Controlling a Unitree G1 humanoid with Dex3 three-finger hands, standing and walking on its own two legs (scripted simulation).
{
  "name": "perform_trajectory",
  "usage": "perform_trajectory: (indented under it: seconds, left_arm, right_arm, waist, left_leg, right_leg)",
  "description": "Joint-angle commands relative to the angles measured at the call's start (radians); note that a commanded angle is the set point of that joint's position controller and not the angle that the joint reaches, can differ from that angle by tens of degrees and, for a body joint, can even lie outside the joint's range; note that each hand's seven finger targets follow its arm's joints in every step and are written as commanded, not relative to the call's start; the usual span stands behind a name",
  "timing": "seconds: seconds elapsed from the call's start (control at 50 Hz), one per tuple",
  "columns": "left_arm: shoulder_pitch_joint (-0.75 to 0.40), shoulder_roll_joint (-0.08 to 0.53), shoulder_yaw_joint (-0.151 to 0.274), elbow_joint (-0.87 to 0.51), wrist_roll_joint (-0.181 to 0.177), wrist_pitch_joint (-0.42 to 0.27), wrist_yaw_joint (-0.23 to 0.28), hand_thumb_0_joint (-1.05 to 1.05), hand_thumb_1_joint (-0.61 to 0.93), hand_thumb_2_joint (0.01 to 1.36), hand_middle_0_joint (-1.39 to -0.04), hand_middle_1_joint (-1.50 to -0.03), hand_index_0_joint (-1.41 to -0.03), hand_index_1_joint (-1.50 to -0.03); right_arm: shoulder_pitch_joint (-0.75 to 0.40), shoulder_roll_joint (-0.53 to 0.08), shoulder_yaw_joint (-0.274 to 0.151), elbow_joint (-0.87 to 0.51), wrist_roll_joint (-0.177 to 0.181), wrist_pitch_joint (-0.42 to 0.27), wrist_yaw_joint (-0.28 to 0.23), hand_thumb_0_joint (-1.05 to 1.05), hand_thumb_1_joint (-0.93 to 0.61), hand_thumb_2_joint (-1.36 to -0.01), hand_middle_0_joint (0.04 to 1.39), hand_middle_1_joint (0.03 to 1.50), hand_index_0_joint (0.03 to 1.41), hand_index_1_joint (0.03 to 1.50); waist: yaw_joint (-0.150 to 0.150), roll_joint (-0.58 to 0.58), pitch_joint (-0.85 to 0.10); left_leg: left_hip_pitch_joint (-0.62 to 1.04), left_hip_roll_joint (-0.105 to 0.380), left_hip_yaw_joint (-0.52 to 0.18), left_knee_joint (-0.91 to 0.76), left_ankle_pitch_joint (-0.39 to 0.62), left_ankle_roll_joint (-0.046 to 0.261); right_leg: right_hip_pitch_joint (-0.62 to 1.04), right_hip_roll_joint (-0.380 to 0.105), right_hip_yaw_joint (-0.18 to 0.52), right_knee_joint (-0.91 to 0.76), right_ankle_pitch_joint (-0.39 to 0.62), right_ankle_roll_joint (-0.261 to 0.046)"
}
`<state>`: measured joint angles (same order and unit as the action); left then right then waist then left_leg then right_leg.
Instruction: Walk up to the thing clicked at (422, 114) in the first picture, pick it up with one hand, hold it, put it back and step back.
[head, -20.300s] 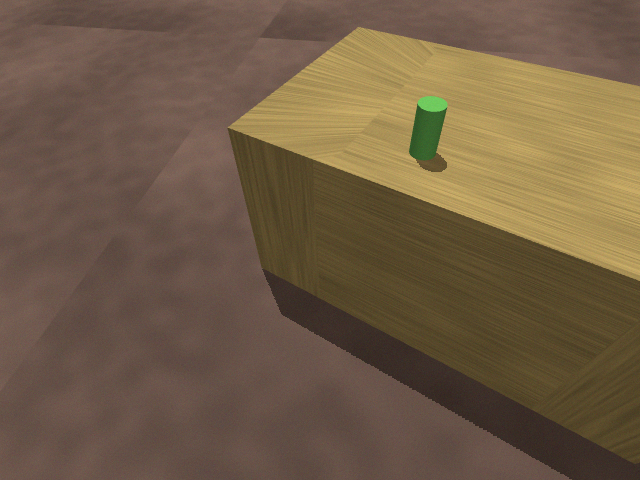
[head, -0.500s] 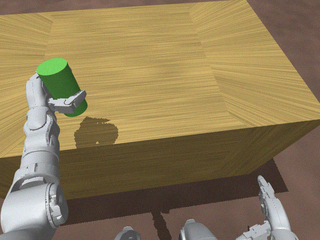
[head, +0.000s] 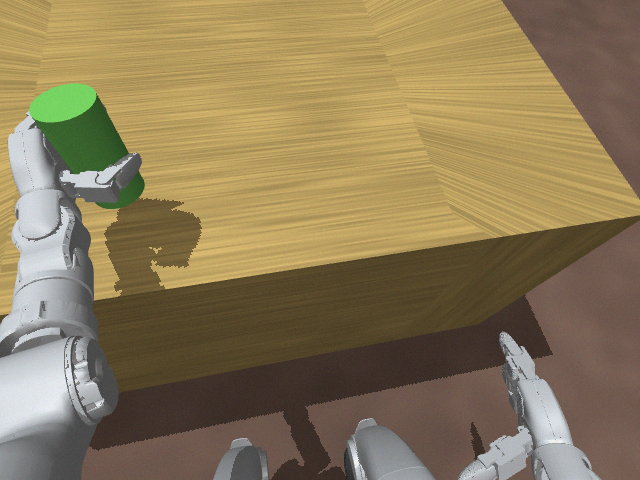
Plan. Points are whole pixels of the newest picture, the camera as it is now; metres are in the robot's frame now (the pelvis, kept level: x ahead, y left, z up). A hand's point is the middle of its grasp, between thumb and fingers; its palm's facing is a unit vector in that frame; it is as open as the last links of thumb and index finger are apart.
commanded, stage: crouch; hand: left
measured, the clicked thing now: (94, 151) +0.51 +0.21 +0.08
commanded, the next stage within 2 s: lower in 0.08 s
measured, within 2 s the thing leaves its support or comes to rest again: rests again in 0.92 s
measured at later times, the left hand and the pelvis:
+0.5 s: hand (109, 169) +0.52 +0.22 +0.03, palm faces +0.23 -0.97 -0.02, open 9.6 cm; pelvis +0.00 -0.01 -0.02, yaw +0 degrees
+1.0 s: hand (112, 178) +0.53 +0.23 +0.00, palm faces +0.21 -0.98 -0.03, open 9.6 cm; pelvis -0.01 +0.00 -0.04, yaw -1 degrees
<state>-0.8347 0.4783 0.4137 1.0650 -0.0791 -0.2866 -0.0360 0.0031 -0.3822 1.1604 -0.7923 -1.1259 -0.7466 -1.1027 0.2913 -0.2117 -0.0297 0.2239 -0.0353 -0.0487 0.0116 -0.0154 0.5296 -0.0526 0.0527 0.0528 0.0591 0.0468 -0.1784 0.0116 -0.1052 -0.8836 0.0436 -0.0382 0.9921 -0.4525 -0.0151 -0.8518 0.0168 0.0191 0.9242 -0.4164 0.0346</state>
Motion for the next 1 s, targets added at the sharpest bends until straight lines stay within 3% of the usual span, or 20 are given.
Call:
perform_trajectory:
  seconds: [0.0,0.08,0.16,0.24,0.28,0.3,0.36,0.4,0.44,0.48,0.52,0.54,0.62,0.64,0.7,0.74,0.76,0.88,0.96,0.98]
  left_arm:
    - [-0.55,0.33,0.063,-0.283,-0.01,-0.119,0.015,0.0,0.225,1.277,-1.264,-1.379,-1.273,-1.388]
    - [-0.537,0.306,0.044,-0.246,0.004,-0.117,0.005,0.0,0.259,1.295,-1.274,-1.39,-1.283,-1.399]
    - [-0.556,0.31,0.036,-0.216,0.013,-0.11,-0.01,0.0,0.221,1.299,-1.289,-1.402,-1.299,-1.411]
    - [-0.535,0.297,0.03,-0.156,0.013,-0.111,-0.022,0.0,0.207,1.294,-1.317,-1.427,-1.322,-1.441]
    - [-0.521,0.352,0.066,-0.131,0.013,-0.12,-0.019,0.0,0.206,1.29,-1.306,-1.427,-1.314,-1.437]
    - [-0.518,0.341,0.06,-0.121,0.014,-0.124,-0.021,0.0,0.202,1.281,-1.288,-1.415,-1.3,-1.423]
    - [-0.538,0.396,0.092,-0.159,0.012,-0.149,-0.018,0.0,0.232,1.271,-1.273,-1.4,-1.284,-1.407]
    - [-0.56,0.406,0.09,-0.194,0.01,-0.165,-0.026,0.0,0.251,1.275,-1.28,-1.407,-1.292,-1.413]
    - [-0.583,0.435,0.108,-0.206,0.009,-0.185,-0.031,0.0,0.248,1.281,-1.273,-1.403,-1.283,-1.411]
    - [-0.608,0.432,0.102,-0.226,0.013,-0.197,-0.033,0.0,0.24,1.282,-1.275,-1.4,-1.282,-1.41]
    - [-0.603,0.452,0.117,-0.198,0.02,-0.204,-0.03,0.0,0.238,1.288,-1.272,-1.399,-1.277,-1.411]
    - [-0.57,0.444,0.115,-0.158,0.024,-0.199,-0.027,0.0,0.231,1.276,-1.26,-1.387,-1.265,-1.4]
    - [-0.576,0.427,0.092,-0.163,0.054,-0.2,-0.015,0.0,0.236,1.294,-1.27,-1.4,-1.275,-1.413]
    - [-0.554,0.424,0.094,-0.143,0.055,-0.196,-0.015,0.0,0.214,1.294,-1.271,-1.405,-1.276,-1.418]
    - [-0.537,0.402,0.08,-0.106,0.051,-0.187,-0.03,0.0,0.248,1.321,-1.31,-1.446,-1.318,-1.456]
    - [-0.551,0.399,0.074,-0.108,0.047,-0.187,-0.036,0.0,0.241,1.327,-1.313,-1.459,-1.324,-1.467]
    - [-0.547,0.422,0.086,-0.112,0.048,-0.188,-0.033,0.0,0.251,1.332,-1.315,-1.46,-1.325,-1.468]
    - [-0.557,0.466,0.11,-0.126,0.05,-0.213,-0.029,0.0,0.291,1.344,-1.313,-1.464,-1.324,-1.471]
    - [-0.552,0.385,0.081,-0.079,0.044,-0.216,-0.032,0.0,0.254,1.348,-1.323,-1.474,-1.334,-1.483]
    - [-0.529,0.411,0.092,-0.068,0.049,-0.214,-0.029,0.0,0.253,1.338,-1.309,-1.458,-1.319,-1.467]
  right_arm:
    - [0.044,-0.174,-0.099,-0.183,0.001,-0.038,-0.019,0.0,0.536,-0.056,0.05,0.05,0.05,0.05]
    - [0.044,-0.123,-0.05,-0.177,-0.001,-0.025,-0.006,0.0,0.541,-0.054,0.05,0.05,0.05,0.05]
    - [0.037,-0.153,-0.073,-0.188,-0.006,-0.015,-0.005,0.0,0.546,-0.053,0.05,0.05,0.049,0.05]
    - [-0.007,-0.161,-0.072,-0.233,-0.003,-0.015,0.0,0.0,0.536,-0.056,0.049,0.05,0.049,0.05]
    - [0.011,-0.179,-0.083,-0.245,-0.003,-0.007,-0.005,0.0,0.542,-0.053,0.049,0.05,0.049,0.05]
    - [0.019,-0.171,-0.08,-0.225,-0.005,-0.008,-0.004,0.0,0.548,-0.051,0.049,0.05,0.049,0.05]
    - [0.054,-0.204,-0.107,-0.27,-0.006,-0.004,-0.005,0.0,0.545,-0.052,0.049,0.05,0.049,0.05]
    - [0.046,-0.168,-0.068,-0.284,-0.003,-0.003,-0.003,0.0,0.539,-0.054,0.049,0.05,0.049,0.05]
    - [0.039,-0.172,-0.069,-0.303,-0.003,-0.002,-0.005,0.0,0.533,-0.056,0.049,0.05,0.049,0.05]
    - [0.031,-0.145,-0.037,-0.304,-0.005,-0.001,-0.001,0.0,0.528,-0.058,0.049,0.05,0.049,0.05]
    - [0.033,-0.19,-0.082,-0.293,-0.011,0.003,-0.006,0.0,0.524,-0.059,0.049,0.05,0.049,0.05]
    - [0.017,-0.214,-0.089,-0.332,-0.013,0.001,-0.006,0.0,0.526,-0.059,0.049,0.05,0.049,0.05]
    - [0.064,-0.177,-0.071,-0.288,-0.022,0.009,0.004,0.0,0.532,-0.057,0.049,0.05,0.049,0.05]
    - [0.077,-0.199,-0.098,-0.281,-0.023,0.013,0.004,0.0,0.531,-0.057,0.049,0.05,0.049,0.05]
    - [0.06,-0.163,-0.052,-0.296,-0.021,0.013,0.013,0.0,0.535,-0.055,0.049,0.05,0.049,0.05]
    - [0.019,-0.173,-0.066,-0.343,-0.019,0.01,0.01,0.0,0.537,-0.054,0.049,0.05,0.049,0.05]
    - [0.024,-0.182,-0.067,-0.345,-0.019,0.009,0.007,0.0,0.54,-0.054,0.049,0.05,0.049,0.05]
    - [0.044,-0.204,-0.089,-0.338,-0.02,0.013,0.003,0.0,0.54,-0.055,0.049,0.05,0.049,0.05]
    - [0.071,-0.169,-0.053,-0.349,-0.021,0.011,0.008,0.0,0.537,-0.055,0.049,0.05,0.049,0.05]
    - [0.078,-0.188,-0.07,-0.35,-0.021,0.01,0.006,0.0,0.54,-0.055,0.049,0.05,0.049,0.05]
  waist:
    - [-0.006,0.177,-0.585]
    - [-0.007,0.208,-0.561]
    - [-0.017,0.229,-0.562]
    - [-0.033,0.182,-0.553]
    - [-0.035,0.139,-0.553]
    - [-0.037,0.151,-0.544]
    - [-0.053,0.144,-0.624]
    - [-0.044,0.169,-0.663]
    - [-0.048,0.187,-0.688]
    - [-0.04,0.235,-0.702]
    - [-0.057,0.25,-0.671]
    - [-0.057,0.228,-0.661]
    - [-0.07,0.31,-0.638]
    - [-0.078,0.311,-0.629]
    - [-0.078,0.282,-0.607]
    - [-0.089,0.258,-0.647]
    - [-0.078,0.254,-0.645]
    - [-0.09,0.273,-0.666]
    - [-0.113,0.246,-0.632]
    - [-0.109,0.25,-0.629]
  left_leg:
    - [0.417,0.001,-0.005,-0.07,0.501,0.014]
    - [0.37,-0.003,0.005,-0.055,0.486,0.018]
    - [0.383,0.004,-0.001,-0.041,0.504,0.014]
    - [0.309,0.003,-0.001,-0.026,0.446,0.024]
    - [0.264,-0.003,0.006,-0.016,0.398,0.034]
    - [0.254,-0.004,0.005,-0.011,0.387,0.032]
    - [0.262,-0.007,0.005,0.015,0.411,0.038]
    - [0.259,-0.012,0.009,0.03,0.437,0.038]
    - [0.26,-0.011,0.005,0.046,0.468,0.035]
    - [0.253,-0.015,0.007,0.055,0.477,0.032]
    - [0.248,-0.012,0.003,0.063,0.469,0.029]
    - [0.255,-0.01,0.002,0.065,0.459,0.031]
    - [0.3,-0.002,-0.007,0.082,0.473,0.019]
    - [0.295,0.002,-0.011,0.081,0.481,0.016]
    - [0.239,0.003,-0.012,0.081,0.427,0.018]
    - [0.205,-0.002,-0.005,0.091,0.398,0.028]
    - [0.189,-0.005,-0.003,0.09,0.386,0.029]
    - [0.206,0.002,-0.016,0.115,0.451,0.023]
    - [0.174,-0.001,-0.014,0.119,0.409,0.026]
    - [0.184,0.0,-0.016,0.122,0.417,0.024]
  right_leg:
    - [0.182,0.014,-0.055,-0.057,0.385,-0.05]
    - [0.174,0.01,-0.049,-0.046,0.388,-0.051]
    - [0.126,0.015,-0.053,-0.038,0.382,-0.055]
    - [0.127,0.014,-0.046,-0.021,0.367,-0.053]
    - [0.144,0.013,-0.041,-0.019,0.36,-0.046]
    - [0.127,0.014,-0.043,-0.01,0.346,-0.047]
    - [0.15,0.012,-0.038,0.008,0.39,-0.041]
    - [0.18,0.01,-0.031,0.022,0.427,-0.038]
    - [0.179,0.01,-0.031,0.04,0.45,-0.039]
    - [0.172,0.007,-0.028,0.054,0.449,-0.043]
    - [0.126,0.009,-0.032,0.058,0.426,-0.045]
    - [0.113,0.01,-0.032,0.054,0.411,-0.046]
    - [0.008,0.017,-0.044,0.061,0.354,-0.054]
    - [-0.004,0.02,-0.051,0.065,0.355,-0.056]
    - [-0.004,0.023,-0.053,0.072,0.318,-0.056]
    - [0.036,0.021,-0.044,0.078,0.334,-0.049]
    - [0.049,0.02,-0.04,0.082,0.332,-0.048]
    - [0.006,0.025,-0.049,0.113,0.357,-0.052]
    - [-0.014,0.027,-0.052,0.116,0.338,-0.05]
    - [-0.031,0.028,-0.054,0.12,0.33,-0.051]
